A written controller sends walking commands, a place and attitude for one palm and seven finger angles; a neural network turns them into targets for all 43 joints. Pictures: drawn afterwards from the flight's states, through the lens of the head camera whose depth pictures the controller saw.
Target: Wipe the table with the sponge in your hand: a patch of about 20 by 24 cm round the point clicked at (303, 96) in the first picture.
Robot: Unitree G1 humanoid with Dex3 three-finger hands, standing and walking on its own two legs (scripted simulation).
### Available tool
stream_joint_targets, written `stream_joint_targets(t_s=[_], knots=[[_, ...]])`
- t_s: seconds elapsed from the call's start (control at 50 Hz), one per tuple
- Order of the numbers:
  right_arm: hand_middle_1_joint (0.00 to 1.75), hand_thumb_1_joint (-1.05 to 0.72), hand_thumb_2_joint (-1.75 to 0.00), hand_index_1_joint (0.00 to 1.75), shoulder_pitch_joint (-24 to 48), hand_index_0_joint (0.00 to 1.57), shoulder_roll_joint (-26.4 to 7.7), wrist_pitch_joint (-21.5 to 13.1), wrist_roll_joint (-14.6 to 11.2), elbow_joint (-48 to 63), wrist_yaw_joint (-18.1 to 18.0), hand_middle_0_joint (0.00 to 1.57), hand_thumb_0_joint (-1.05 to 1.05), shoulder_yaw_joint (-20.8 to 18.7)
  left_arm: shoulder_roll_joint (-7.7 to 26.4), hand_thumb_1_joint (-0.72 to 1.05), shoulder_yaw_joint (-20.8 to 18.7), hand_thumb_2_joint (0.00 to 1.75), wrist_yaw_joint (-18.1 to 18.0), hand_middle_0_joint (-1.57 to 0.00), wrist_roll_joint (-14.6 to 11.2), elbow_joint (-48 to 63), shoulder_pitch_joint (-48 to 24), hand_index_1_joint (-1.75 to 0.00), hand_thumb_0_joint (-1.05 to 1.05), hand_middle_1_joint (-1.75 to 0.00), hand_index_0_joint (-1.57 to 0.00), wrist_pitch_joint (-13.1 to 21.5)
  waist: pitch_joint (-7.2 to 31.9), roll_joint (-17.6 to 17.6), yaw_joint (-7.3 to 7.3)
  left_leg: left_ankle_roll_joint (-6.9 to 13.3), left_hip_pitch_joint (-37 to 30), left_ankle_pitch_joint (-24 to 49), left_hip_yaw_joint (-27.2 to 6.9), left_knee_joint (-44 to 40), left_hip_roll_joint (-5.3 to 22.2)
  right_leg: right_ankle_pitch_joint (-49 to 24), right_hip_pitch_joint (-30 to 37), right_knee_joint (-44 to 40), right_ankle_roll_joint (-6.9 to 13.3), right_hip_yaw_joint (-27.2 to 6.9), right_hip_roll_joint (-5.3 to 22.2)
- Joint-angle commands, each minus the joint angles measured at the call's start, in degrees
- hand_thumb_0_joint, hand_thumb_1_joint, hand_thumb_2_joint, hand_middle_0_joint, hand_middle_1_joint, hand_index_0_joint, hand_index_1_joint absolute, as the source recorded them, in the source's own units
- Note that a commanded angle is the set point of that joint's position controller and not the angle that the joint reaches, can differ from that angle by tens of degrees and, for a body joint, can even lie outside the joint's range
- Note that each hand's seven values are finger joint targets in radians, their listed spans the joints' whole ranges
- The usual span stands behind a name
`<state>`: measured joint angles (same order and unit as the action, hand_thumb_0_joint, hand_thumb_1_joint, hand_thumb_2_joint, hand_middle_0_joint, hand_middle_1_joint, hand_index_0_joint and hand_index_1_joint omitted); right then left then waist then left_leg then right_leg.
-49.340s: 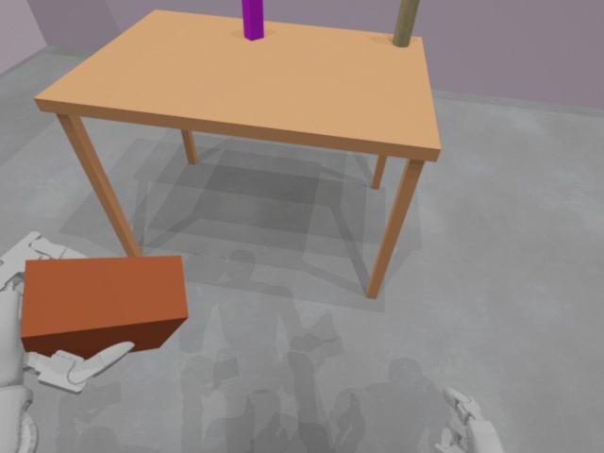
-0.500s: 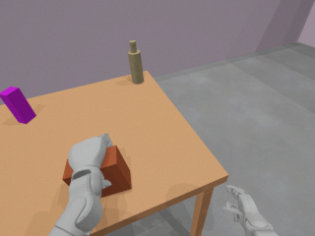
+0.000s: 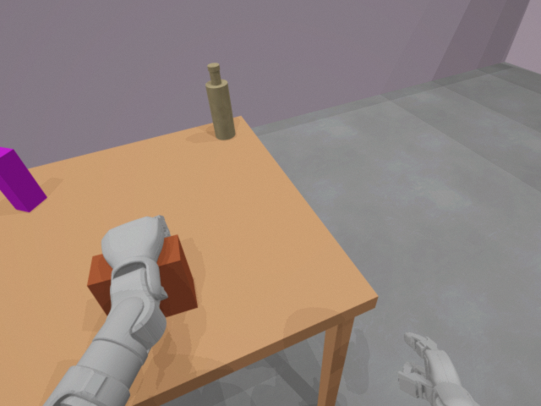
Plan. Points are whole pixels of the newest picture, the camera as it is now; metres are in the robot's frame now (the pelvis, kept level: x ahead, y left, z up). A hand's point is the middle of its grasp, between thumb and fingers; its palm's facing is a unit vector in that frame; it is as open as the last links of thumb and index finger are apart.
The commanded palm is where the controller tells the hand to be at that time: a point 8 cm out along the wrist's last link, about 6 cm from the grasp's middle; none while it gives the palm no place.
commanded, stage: wipe forward along the middle lane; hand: left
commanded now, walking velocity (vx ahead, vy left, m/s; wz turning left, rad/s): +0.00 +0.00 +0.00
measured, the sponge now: (151, 290) +0.30 +0.25 +0.00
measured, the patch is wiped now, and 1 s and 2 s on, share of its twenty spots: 1.00 1.00 1.00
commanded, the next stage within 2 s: slide back across to the first lane in 0.84 s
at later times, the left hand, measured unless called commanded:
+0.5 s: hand (141, 243) +0.35 +0.27 +0.06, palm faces -0.06 -0.06 -1.00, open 10.4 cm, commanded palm +0.33 +0.28 +0.10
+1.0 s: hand (130, 221) +0.40 +0.31 +0.06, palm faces -0.09 -0.06 -0.99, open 10.4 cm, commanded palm +0.37 +0.32 +0.11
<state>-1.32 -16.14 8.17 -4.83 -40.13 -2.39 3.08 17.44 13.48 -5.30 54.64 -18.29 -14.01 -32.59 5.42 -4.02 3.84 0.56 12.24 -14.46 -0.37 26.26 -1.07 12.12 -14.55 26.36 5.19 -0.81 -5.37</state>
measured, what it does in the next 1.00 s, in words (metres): stands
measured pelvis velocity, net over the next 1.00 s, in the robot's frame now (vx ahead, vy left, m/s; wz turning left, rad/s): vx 0.00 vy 0.02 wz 0.00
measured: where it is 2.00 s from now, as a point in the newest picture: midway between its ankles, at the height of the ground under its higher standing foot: outside the picture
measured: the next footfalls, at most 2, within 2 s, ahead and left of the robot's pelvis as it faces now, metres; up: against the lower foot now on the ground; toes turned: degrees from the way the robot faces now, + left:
none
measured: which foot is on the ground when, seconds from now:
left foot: down 0.00-1.00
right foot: down 0.00-1.00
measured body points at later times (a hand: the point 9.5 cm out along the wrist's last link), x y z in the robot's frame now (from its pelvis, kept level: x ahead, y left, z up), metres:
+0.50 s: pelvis -0.01 -0.01 +0.00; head -0.01 -0.04 +0.45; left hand +0.35 +0.27 +0.12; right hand +0.16 -0.26 -0.12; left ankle -0.01 +0.12 -0.74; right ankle +0.02 -0.06 -0.74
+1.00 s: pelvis +0.00 +0.02 +0.00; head +0.02 +0.00 +0.45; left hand +0.40 +0.31 +0.12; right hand +0.13 -0.25 -0.13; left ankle -0.01 +0.12 -0.74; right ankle +0.02 -0.06 -0.74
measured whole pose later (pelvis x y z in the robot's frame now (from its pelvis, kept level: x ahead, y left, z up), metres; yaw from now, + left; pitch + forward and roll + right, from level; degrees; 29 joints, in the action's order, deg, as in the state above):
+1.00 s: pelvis +0.00 +0.02 +0.00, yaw +0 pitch +9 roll +0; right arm -9.2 -16.4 7.9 -5.1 -41.9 -3.7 1.3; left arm 26.7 2.8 -7.9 56.3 -52.5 -37.9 -15.4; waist 7.1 -2.9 -0.8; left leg 1.6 24.0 -14.5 -0.8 29.6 -1.3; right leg 10.7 -24.7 26.5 3.9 -0.5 -5.2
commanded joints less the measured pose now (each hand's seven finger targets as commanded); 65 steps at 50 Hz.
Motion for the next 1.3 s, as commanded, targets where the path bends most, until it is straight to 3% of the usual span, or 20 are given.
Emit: stream_joint_targets(t_s=[0.0, 0.1, 0.2, 0.24, 0.3, 0.36, 0.46, 0.58, 0.64, 0.66, 0.76, 0.82, 0.84, 0.9, 0.94, 1.02, 1.04, 1.2, 1.26, 1.28], knots=[[0.3, -0.9, -0.9, 0.3, 11.1, 0.2, -5.65, -3.56, -0.12, 9.52, -0.79, 0.2, 0.0, -2.27, 11.39, 0.1, -5.04, 1.3, -1.37, -1.2, 2.44, -2.62, -13.32, -1.6, 0.0, -1.6, -1.2, 1.23, 3.89, 7.82, -0.27, 1.97, 4.89, 3.51, -1.78, -1.94, -2.08, -3.8, 5.02, -6.75, -1.21, -9.74, 4.54], [0.3, -0.9, -0.9, 0.3, 9.21, 0.2, -6.1, -3.63, 0.06, 8.88, -1.72, 0.2, 0.0, -2.67, 15.64, 0.1, -7.97, 1.3, -1.6, -1.2, 3.01, -7.35, -18.28, -1.6, 0.0, -1.6, -1.2, 3.3, 5.1, 8.9, -0.62, 2.11, 6.84, 1.77, -1.67, -1.45, -2.08, 0.15, 5.14, -7.43, -1.53, -10.43, 5.08], [0.3, -0.9, -0.9, 0.3, 7.62, 0.2, -6.25, -3.53, 0.05, 8.85, -1.86, 0.2, 0.0, -2.94, 15.61, 0.1, -8.14, 1.3, -1.91, -1.2, 2.77, -9.93, -20.58, -1.6, 0.0, -1.6, -1.2, 5.43, 7.02, 7.72, -1.0, 2.17, 7.93, 1.98, -1.56, -1.28, -1.92, -1.95, 5.64, -6.82, -1.54, -10.18, 5.35], [0.3, -0.9, -0.9, 0.3, 7.25, 0.2, -6.44, -3.52, 0.04, 8.87, -2.05, 0.2, 0.0, -3.17, 18.75, 0.1, -10.84, 1.3, -1.96, -1.2, 2.33, -10.34, -21.92, -1.6, 0.0, -1.6, -1.2, 6.35, 8.9, 8.46, -0.89, 2.23, 8.84, 2.15, -1.8, -0.92, -1.89, -2.6, 7.26, -6.55, -1.68, -11.32, 5.67], [0.3, -0.9, -0.9, 0.3, 5.78, 0.2, -6.62, -3.61, 0.14, 8.57, -2.07, 0.2, 0.0, -3.34, 17.89, 0.1, -9.88, 1.3, -2.23, -1.2, 2.7, -12.85, -21.79, -1.6, 0.0, -1.6, -1.2, 7.92, 7.88, 9.13, -1.59, 2.29, 10.63, 1.44, -1.5, -0.16, -1.92, -3.14, 6.82, -6.45, -1.96, -11.63, 6.08], [0.3, -0.9, -0.9, 0.3, 4.74, 0.2, -7.1, -3.47, 0.09, 7.81, -2.19, 0.2, 0.0, -3.56, 20.81, 0.1, -11.52, 1.3, -2.42, -1.2, 2.92, -14.93, -24.68, -1.6, 0.0, -1.6, -1.2, 9.07, 7.64, 8.55, -2.07, 2.4, 11.7, 0.62, -1.75, -0.02, -1.76, -1.25, 6.03, -6.55, -1.95, -12.13, 6.14], [0.3, -0.9, -0.9, 0.3, 3.15, 0.2, -7.13, -3.42, -0.05, 7.75, -1.89, 0.2, 0.0, -3.87, 20.38, 0.1, -11.0, 1.3, -2.89, -1.2, 3.44, -17.23, -26.67, -1.6, 0.0, -1.6, -1.2, 10.78, 9.18, 6.38, -2.25, 2.5, 12.27, 0.81, -1.71, -0.04, -1.58, -1.93, 5.23, -5.66, -1.81, -10.35, 5.97], [0.3, -0.9, -0.9, 0.3, 0.89, 0.2, -7.62, -3.48, -0.06, 6.75, -1.97, 0.2, 0.0, -4.23, 22.86, 0.1, -12.6, 1.3, -3.76, -1.2, 3.65, -21.75, -30.48, -1.6, 0.0, -1.6, -1.2, 12.98, 9.5, 9.44, -3.32, 2.67, 14.35, -0.36, -1.36, 0.69, -1.25, -1.18, 4.69, -5.77, -2.37, -10.6, 6.3], [0.3, -0.9, -0.9, 0.3, 0.67, 0.2, -7.25, -3.49, -0.34, 6.95, -1.93, 0.2, 0.0, -4.13, 21.68, 0.1, -11.4, 1.3, -3.79, -1.2, 3.6, -22.91, -33.7, -1.6, 0.0, -1.6, -1.2, 13.92, 9.9, 8.25, -3.6, 2.73, 14.41, -0.27, -1.59, 0.06, -1.07, -1.34, 3.64, -5.54, -2.29, -9.29, 6.14], [0.3, -0.9, -0.9, 0.3, -0.25, 0.2, -7.73, -3.48, -0.26, 6.25, -1.89, 0.2, 0.0, -4.23, 24.03, 0.1, -12.82, 1.3, -4.27, -1.2, 3.88, -24.58, -34.22, -1.6, 0.0, -1.6, -1.2, 14.19, 9.38, 8.06, -3.61, 2.79, 14.52, -0.78, -1.49, 0.08, -0.98, -0.2, 3.15, -5.62, -2.39, -9.1, 6.01], [0.3, -0.9, -0.9, 0.3, -1.7, 0.2, -7.76, -3.11, -0.21, 5.81, -1.83, 0.2, 0.0, -4.32, 25.45, 0.1, -13.44, 1.3, -4.76, -1.2, 4.2, -27.65, -36.06, -1.6, 0.0, -1.6, -1.2, 14.98, 12.92, 6.8, -3.6, 2.73, 14.63, 1.11, -0.96, 0.5, -0.83, -4.27, 4.85, -4.42, -2.48, -8.05, 6.14], [0.3, -0.9, -0.9, 0.3, -2.16, 0.2, -7.7, -2.92, -0.41, 5.88, -1.51, 0.2, 0.0, -4.34, 22.95, 0.1, -11.28, 1.3, -4.65, -1.2, 4.59, -29.22, -37.21, -1.6, 0.0, -1.6, -1.2, 15.02, 12.26, 6.43, -4.23, 2.79, 14.04, 2.01, -0.89, 0.37, -0.79, -6.29, 3.36, -4.39, -2.39, -6.95, 5.9], [0.3, -0.9, -0.9, 0.3, -1.9, 0.2, -7.66, -2.96, -0.38, 6.12, -1.47, 0.2, 0.0, -4.32, 24.38, 0.1, -12.96, 1.3, -4.59, -1.2, 4.16, -28.61, -37.44, -1.6, 0.0, -1.6, -1.2, 15.19, 13.69, 5.07, -3.44, 2.74, 13.71, 2.71, -1.23, 0.12, -0.8, -6.88, 3.94, -4.23, -2.09, -7.13, 5.77], [0.3, -0.9, -0.9, 0.3, -3.11, 0.2, -7.88, -2.79, -0.39, 5.63, -1.64, 0.2, 0.0, -4.34, 23.49, 0.1, -11.08, 1.3, -4.75, -1.2, 4.51, -30.52, -41.2, -1.6, 0.0, -1.6, -1.2, 15.36, 12.01, 6.95, -5.32, 3.0, 13.74, 2.23, -0.85, 0.32, -0.52, -6.73, 2.4, -4.59, -2.57, -6.15, 5.8], [0.3, -0.9, -0.9, 0.3, -2.96, 0.2, -8.03, -2.77, -0.33, 5.9, -1.64, 0.2, 0.0, -4.5, 26.32, 0.1, -14.29, 1.3, -4.61, -1.2, 4.06, -29.86, -39.3, -1.6, 0.0, -1.6, -1.2, 15.86, 14.82, 6.46, -3.59, 2.96, 12.86, 4.12, -1.41, -0.12, -0.58, -8.57, 4.09, -4.14, -2.12, -6.03, 5.57], [0.3, -0.9, -0.9, 0.3, -3.06, 0.2, -7.66, -2.43, -0.11, 6.53, -1.35, 0.2, 0.0, -4.8, 25.87, 0.1, -14.36, 1.3, -4.78, -1.2, 4.45, -26.64, -36.56, -1.6, 0.0, -1.6, -1.2, 16.44, 17.51, 4.68, -2.32, 2.9, 9.91, 8.47, -0.99, -0.31, -0.61, -13.87, 6.77, -2.95, -1.85, -4.72, 5.58], [0.3, -0.9, -0.9, 0.3, -2.33, 0.2, -7.7, -2.43, -0.14, 6.97, -1.27, 0.2, 0.0, -4.94, 27.67, 0.1, -16.49, 1.3, -4.76, -1.2, 4.34, -24.24, -35.71, -1.6, 0.0, -1.6, -1.2, 16.64, 18.85, 3.5, -1.31, 2.92, 8.74, 10.74, -1.61, -0.5, -0.66, -15.58, 7.47, -2.5, -1.32, -4.73, 5.33], [0.3, -0.9, -0.9, 0.3, 0.48, 0.2, -7.58, -2.41, -0.39, 8.26, -0.51, 0.2, 0.0, -4.82, 23.64, 0.1, -14.16, 1.3, -4.27, -1.2, 2.57, -15.21, -29.1, -1.6, 0.0, -1.6, -1.2, 12.26, 13.62, 4.27, -0.78, 2.63, 4.04, 13.67, -2.57, -2.49, -0.2, -13.61, 5.87, -4.0, -1.01, -2.44, 4.47], [0.3, -0.9, -0.9, 0.3, 1.16, 0.2, -7.88, -2.21, -0.19, 7.99, -0.5, 0.2, 0.0, -4.62, 25.35, 0.1, -15.29, 1.3, -3.52, -1.2, 3.22, -13.06, -27.87, -1.6, 0.0, -1.6, -1.2, 10.85, 13.62, 3.31, -0.18, 2.05, 1.78, 17.14, -3.49, -2.92, 0.04, -14.32, 6.0, -3.65, -0.38, -1.49, 4.19], [0.3, -0.9, -0.9, 0.3, 1.61, 0.2, -7.55, -2.13, -0.24, 8.35, -0.41, 0.2, 0.0, -4.5, 22.81, 0.1, -13.17, 1.3, -3.11, -1.2, 3.26, -12.16, -27.52, -1.6, 0.0, -1.6, -1.2, 10.28, 13.49, 2.59, -0.45, 1.7, 1.02, 17.92, -3.6, -3.06, 0.09, -14.02, 5.33, -3.64, -0.33, -1.03, 4.05]])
